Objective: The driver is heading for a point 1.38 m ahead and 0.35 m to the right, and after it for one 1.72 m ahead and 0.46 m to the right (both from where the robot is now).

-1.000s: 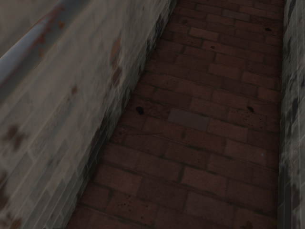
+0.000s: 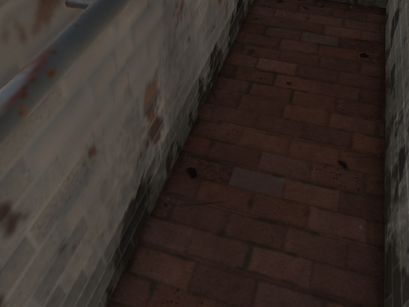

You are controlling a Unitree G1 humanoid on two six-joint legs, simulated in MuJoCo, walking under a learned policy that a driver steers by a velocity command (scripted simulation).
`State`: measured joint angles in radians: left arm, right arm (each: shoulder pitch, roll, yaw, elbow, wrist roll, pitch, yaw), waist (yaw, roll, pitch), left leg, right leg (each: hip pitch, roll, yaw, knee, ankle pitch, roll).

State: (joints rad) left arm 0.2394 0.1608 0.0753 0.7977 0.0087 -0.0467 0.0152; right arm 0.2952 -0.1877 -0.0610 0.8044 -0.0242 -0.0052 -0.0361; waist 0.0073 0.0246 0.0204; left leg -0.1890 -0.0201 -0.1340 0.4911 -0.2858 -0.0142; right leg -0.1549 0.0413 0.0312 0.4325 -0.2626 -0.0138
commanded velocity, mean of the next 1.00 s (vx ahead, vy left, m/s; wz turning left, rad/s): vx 0.00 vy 0.00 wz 0.00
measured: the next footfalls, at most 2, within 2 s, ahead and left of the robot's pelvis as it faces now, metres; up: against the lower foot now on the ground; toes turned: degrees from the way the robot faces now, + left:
right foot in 1.84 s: +0.45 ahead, -0.10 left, +0.00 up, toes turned +2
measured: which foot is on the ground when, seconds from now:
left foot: down 0.00-1.00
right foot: down 0.00-1.00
